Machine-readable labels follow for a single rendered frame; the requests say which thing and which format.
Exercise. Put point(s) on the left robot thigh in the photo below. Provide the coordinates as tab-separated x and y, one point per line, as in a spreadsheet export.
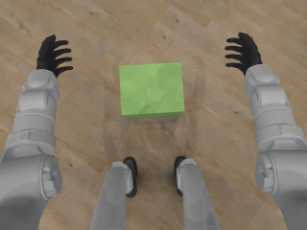
110	210

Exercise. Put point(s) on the robot left hand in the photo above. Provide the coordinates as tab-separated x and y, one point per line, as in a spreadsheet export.
47	56

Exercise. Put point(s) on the robot left forearm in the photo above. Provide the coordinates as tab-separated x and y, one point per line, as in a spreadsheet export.
35	117

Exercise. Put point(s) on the carton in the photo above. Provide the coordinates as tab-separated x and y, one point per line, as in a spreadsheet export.
151	90

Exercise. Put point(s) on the robot left upper arm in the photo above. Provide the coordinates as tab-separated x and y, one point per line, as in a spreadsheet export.
27	183

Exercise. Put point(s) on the left robot shin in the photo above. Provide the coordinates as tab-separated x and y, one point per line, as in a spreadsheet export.
120	164

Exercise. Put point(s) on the robot right forearm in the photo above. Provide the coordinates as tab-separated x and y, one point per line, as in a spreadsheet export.
271	111

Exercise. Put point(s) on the robot right upper arm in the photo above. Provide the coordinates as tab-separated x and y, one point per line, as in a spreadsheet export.
282	173

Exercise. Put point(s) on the robot right hand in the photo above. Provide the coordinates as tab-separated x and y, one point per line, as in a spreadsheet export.
249	52

